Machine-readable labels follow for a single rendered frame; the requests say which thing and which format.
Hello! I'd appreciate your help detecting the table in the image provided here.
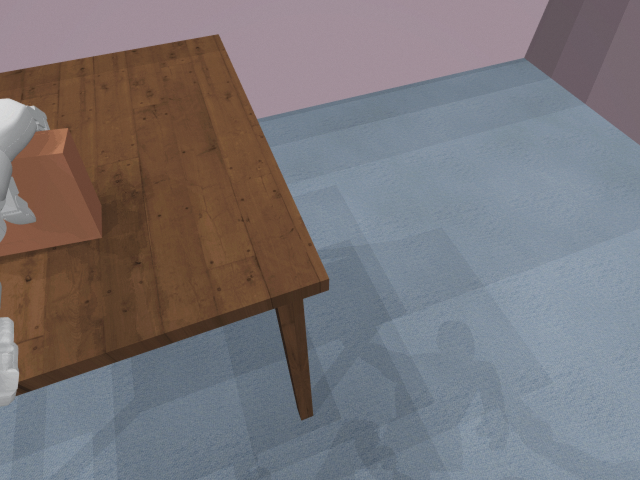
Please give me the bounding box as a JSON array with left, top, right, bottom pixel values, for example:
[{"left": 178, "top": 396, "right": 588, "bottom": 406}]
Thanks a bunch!
[{"left": 0, "top": 34, "right": 329, "bottom": 421}]

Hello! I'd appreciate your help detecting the left robot hand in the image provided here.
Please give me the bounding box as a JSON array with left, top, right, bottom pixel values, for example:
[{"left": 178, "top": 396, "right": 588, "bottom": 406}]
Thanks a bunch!
[{"left": 0, "top": 98, "right": 50, "bottom": 225}]

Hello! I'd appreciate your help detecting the sponge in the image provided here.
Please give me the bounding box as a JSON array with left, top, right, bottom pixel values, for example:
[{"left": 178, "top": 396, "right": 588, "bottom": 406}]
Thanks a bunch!
[{"left": 0, "top": 128, "right": 102, "bottom": 256}]

